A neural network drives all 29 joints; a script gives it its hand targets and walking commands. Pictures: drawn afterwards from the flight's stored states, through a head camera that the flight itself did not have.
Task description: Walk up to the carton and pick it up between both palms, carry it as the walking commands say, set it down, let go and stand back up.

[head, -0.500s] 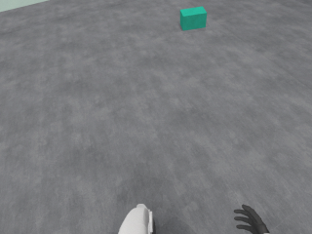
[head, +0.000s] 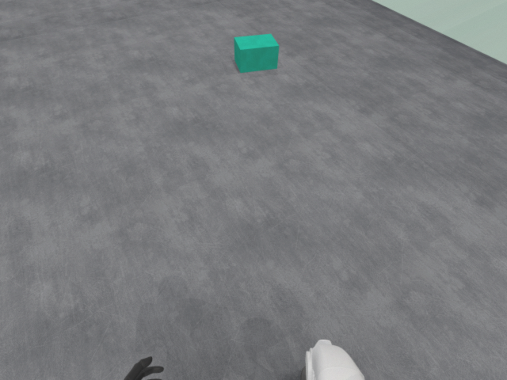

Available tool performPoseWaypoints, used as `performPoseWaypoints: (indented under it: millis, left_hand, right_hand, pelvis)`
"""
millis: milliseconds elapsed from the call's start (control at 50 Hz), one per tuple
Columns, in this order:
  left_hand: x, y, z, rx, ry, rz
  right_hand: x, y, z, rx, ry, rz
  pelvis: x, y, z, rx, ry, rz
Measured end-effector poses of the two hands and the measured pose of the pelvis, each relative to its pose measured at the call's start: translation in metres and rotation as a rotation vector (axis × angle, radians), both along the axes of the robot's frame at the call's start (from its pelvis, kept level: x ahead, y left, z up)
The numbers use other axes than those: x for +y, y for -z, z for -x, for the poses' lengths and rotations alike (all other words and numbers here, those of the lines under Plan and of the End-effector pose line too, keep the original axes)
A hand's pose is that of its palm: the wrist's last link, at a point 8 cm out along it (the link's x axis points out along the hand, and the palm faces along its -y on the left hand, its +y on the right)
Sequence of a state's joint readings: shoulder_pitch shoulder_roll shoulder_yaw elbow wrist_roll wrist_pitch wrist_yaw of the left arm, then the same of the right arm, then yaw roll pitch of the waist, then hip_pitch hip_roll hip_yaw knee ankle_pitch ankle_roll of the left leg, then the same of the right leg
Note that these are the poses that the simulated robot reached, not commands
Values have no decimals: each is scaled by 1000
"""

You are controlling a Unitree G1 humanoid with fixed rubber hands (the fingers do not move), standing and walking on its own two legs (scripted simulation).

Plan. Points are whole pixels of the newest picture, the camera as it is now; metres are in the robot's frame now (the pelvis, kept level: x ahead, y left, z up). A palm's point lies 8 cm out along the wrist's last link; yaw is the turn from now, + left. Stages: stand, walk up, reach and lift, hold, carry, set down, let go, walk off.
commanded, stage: walk up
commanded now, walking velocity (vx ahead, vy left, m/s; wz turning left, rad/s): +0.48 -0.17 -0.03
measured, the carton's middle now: (255, 53) +2.40 -0.14 -0.69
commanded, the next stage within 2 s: none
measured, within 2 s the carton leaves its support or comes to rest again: neither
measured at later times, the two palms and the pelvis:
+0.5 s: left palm out of the picture +0.15 +0.15 -0.11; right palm (397, 256) +0.36 -0.31 -0.14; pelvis +0.25 -0.08 +0.00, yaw -1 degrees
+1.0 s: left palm (171, 186) +0.59 +0.21 -0.14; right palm (377, 230) +0.41 -0.27 -0.11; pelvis +0.49 -0.03 +0.00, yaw -1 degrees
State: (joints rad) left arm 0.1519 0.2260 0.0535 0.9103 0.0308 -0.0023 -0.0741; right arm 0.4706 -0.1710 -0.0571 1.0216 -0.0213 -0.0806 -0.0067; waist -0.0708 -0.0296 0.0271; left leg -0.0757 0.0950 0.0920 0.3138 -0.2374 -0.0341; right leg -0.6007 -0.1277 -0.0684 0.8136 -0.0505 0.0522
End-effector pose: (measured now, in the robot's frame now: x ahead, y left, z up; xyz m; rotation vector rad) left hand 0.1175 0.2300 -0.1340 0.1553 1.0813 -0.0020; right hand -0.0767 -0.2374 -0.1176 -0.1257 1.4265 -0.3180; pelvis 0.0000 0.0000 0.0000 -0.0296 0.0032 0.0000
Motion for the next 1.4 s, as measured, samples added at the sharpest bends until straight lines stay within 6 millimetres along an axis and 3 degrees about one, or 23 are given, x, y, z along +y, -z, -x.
performPoseWaypoints:
  millis: [120, 160, 180, 220, 320, 400, 460, 560, 680, 700, 740, 820, 880, 940, 1000, 1100, 1200, 1240, 1300, 1400]
  left_hand:
    - [-52, -8, -113, -112, 62, -24]
    - [-64, -4, -141, -155, 49, -60]
    - [-67, -2, -145, -153, 34, -76]
    - [-68, -2, -136, -98, 3, -103]
    - [-64, -15, -85, 93, -128, -149]
    - [-70, -19, -49, 237, -211, -151]
    - [-76, -21, -34, 330, -259, -138]
    - [-80, -17, -42, 433, -310, -102]
    - [-54, 14, -97, 516, -311, -58]
    - [-46, 22, -112, 523, -291, -55]
    - [-30, 30, -155, 487, -262, -55]
    - [-5, 29, -266, 323, -175, -58]
    - [0, 23, -344, 218, -118, -51]
    - [-5, 17, -411, 139, -74, -37]
    - [-21, 10, -471, 75, -33, -15]
    - [-63, 2, -565, -19, 37, 19]
    - [-109, 0, -658, -110, 80, -3]
    - [-119, 5, -682, -147, 63, -38]
    - [-117, 4, -672, -76, 12, -87]
    - [-105, -11, -619, 104, -127, -145]
  right_hand:
    - [-34, 22, -42, 54, 33, -42]
    - [-51, 40, -64, 81, 10, -68]
    - [-58, 46, -81, 80, -5, -77]
    - [-72, 48, -126, 33, -37, -82]
    - [-91, 39, -256, -135, -141, -100]
    - [-91, 30, -344, -224, -199, -108]
    - [-83, 24, -401, -277, -235, -116]
    - [-51, 17, -493, -368, -290, -141]
    - [-11, 18, -600, -472, -339, -92]
    - [-10, 20, -609, -481, -331, -68]
    - [-13, 22, -605, -436, -299, -35]
    - [-32, 11, -560, -258, -187, 24]
    - [-37, 3, -526, -145, -114, 43]
    - [-37, -3, -502, -52, -54, 39]
    - [-35, -7, -491, 17, -2, 22]
    - [-42, -3, -502, 84, 62, -8]
    - [-72, 19, -544, 135, 75, -47]
    - [-89, 36, -572, 148, 47, -71]
    - [-113, 45, -646, 59, -5, -73]
    - [-135, 38, -785, -128, -127, -84]
  pelvis:
    - [-40, 14, -65, 10, 2, -27]
    - [-57, 27, -90, 12, -7, -40]
    - [-63, 30, -99, 12, -5, -38]
    - [-71, 26, -116, 13, -4, -46]
    - [-82, 7, -162, 5, 4, -66]
    - [-83, 0, -199, -1, 9, -69]
    - [-80, -2, -226, -2, 12, -66]
    - [-65, 2, -275, 2, 14, -53]
    - [-33, 25, -348, 12, 20, -27]
    - [-28, 31, -359, 11, 21, -25]
    - [-21, 31, -377, 8, 22, -21]
    - [-17, 15, -413, -2, 24, -5]
    - [-17, 6, -440, -7, 18, 5]
    - [-21, 1, -466, -8, 13, 13]
    - [-30, -2, -492, -6, 12, 15]
    - [-53, 1, -538, 2, 11, 3]
    - [-87, 17, -596, 13, 5, -20]
    - [-103, 30, -620, 13, -4, -28]
    - [-115, 25, -646, 13, 1, -38]
    - [-124, 7, -691, 3, 7, -57]
